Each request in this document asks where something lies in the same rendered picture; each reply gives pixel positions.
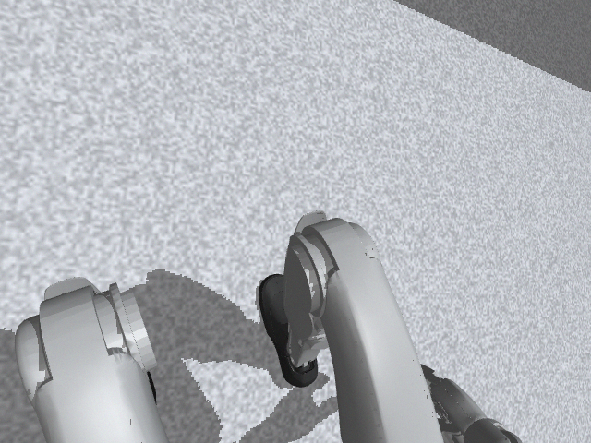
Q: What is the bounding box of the right robot arm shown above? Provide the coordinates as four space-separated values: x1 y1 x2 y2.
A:
464 418 523 443

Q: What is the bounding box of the right robot hand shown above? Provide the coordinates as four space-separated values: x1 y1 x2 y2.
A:
421 364 487 443

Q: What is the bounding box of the right robot foot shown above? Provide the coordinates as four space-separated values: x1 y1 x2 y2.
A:
259 274 318 388

